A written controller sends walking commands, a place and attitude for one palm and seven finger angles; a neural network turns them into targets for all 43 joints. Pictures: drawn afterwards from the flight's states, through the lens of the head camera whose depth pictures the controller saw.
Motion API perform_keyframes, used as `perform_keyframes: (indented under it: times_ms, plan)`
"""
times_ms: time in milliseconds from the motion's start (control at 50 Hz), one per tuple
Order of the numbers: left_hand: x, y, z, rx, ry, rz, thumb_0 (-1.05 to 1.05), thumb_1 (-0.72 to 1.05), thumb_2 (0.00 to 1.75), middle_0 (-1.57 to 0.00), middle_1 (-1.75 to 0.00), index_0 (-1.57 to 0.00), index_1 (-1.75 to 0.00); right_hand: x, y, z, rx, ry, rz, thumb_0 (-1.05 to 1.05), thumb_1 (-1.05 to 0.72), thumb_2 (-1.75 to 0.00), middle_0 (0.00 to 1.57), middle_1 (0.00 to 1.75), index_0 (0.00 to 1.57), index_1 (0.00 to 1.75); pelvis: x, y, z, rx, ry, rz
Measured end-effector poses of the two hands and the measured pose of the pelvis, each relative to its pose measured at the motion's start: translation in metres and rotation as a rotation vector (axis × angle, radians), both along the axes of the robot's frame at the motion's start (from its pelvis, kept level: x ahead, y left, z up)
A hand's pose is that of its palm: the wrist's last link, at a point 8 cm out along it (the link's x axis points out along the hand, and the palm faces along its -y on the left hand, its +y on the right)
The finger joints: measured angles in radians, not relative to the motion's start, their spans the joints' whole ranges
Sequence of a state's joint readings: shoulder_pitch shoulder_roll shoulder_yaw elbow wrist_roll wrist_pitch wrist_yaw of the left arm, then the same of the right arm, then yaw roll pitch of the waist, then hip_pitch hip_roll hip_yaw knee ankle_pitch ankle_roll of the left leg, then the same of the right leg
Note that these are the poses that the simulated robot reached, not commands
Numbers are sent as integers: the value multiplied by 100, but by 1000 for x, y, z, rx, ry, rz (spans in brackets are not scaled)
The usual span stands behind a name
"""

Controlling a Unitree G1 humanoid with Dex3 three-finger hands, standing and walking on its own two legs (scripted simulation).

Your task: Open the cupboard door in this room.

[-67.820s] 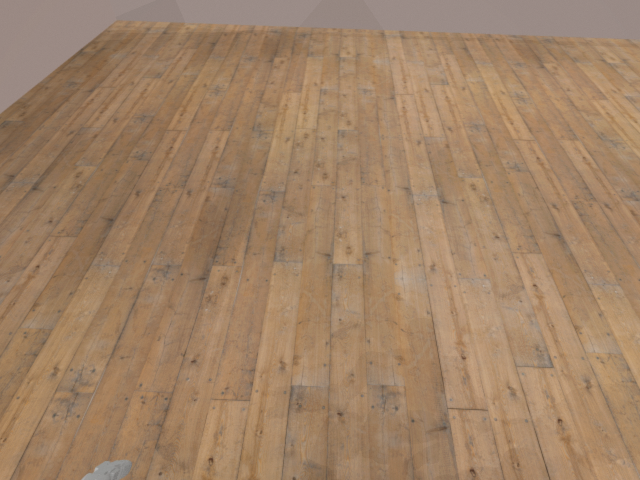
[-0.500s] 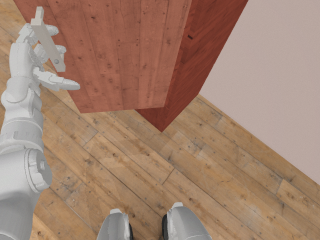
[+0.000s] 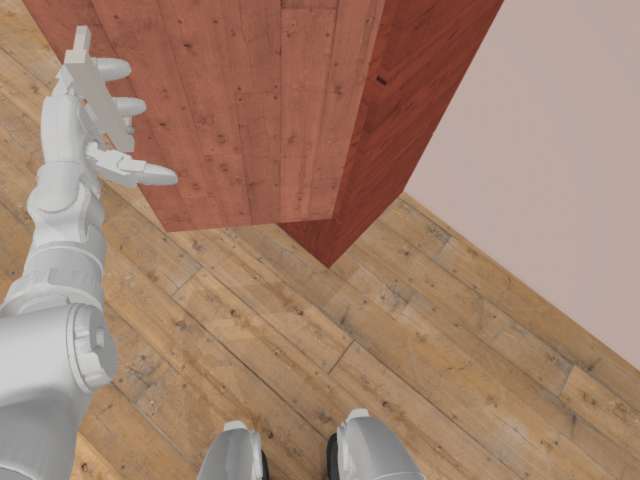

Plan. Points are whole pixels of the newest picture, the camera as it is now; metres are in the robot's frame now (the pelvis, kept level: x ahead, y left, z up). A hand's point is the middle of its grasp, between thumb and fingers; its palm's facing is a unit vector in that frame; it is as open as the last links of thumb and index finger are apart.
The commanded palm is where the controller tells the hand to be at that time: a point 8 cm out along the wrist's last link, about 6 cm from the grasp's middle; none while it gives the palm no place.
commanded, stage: slide the fingers in behind the handle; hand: left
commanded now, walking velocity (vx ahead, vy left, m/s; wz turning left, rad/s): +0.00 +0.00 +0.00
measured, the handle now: (106, 95) +0.57 +0.21 +0.07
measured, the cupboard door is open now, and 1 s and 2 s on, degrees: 50 50 88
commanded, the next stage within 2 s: close the thumb around the handle in 0.22 s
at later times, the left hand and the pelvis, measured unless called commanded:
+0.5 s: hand (128, 132) +0.51 +0.19 +0.07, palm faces +0.04 -1.00 -0.02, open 13.2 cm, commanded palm +0.50 +0.22 +0.07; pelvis +0.00 +0.00 +0.00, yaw +0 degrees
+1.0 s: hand (129, 129) +0.52 +0.19 +0.06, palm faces +0.03 -1.00 -0.02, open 5.3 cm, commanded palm +0.50 +0.22 +0.07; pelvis -0.01 +0.00 -0.01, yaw +0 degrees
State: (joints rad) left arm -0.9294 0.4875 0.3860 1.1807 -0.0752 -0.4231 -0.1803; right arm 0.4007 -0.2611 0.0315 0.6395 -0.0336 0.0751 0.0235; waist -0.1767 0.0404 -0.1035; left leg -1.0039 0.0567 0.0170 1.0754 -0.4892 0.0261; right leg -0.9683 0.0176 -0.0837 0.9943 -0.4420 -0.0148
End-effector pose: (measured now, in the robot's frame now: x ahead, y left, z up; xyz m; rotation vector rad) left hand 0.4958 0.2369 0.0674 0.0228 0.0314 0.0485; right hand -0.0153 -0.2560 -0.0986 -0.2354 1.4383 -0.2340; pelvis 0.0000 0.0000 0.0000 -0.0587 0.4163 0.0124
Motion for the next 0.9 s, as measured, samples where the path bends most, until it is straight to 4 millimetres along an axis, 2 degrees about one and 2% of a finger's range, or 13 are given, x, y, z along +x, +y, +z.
perform_keyframes:
  times_ms: [360,460,600,900]
  plan:
    - [-3,1,1,-3,-7,-14,-1,-50,31,-29,-120,-28,-120,15,-3,-1,-10,-43,13,0,-90,-89,20,30,20,29,1,-1,0,1,-5,2]
    - [-4,2,1,-6,-10,-14,-1,-43,34,-30,-121,-29,-121,14,-2,-2,-8,-45,13,0,-90,-89,20,30,20,29,0,0,-1,1,-4,2]
    - [-4,1,1,-3,-6,-2,-1,-16,45,-32,-124,-31,-124,8,1,-4,-1,-28,19,0,-90,-89,20,30,20,29,-3,1,-2,-1,-2,7]
    - [1,2,0,-4,0,-9,0,63,79,-38,-132,-37,-133,-7,2,-2,-16,-5,10,0,-90,-89,20,30,20,29,-8,3,-5,-6,6,7]
